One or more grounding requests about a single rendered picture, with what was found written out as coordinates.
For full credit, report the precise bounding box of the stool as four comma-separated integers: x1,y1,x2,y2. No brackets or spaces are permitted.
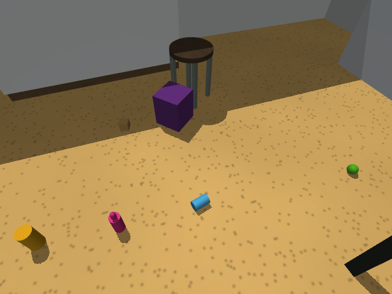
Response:
169,37,214,109

